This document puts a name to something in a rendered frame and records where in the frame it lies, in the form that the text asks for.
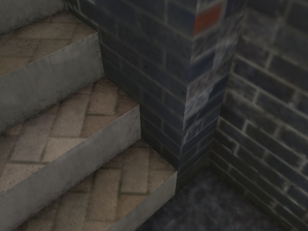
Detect stairs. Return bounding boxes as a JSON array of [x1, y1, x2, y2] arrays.
[[0, 0, 178, 231]]

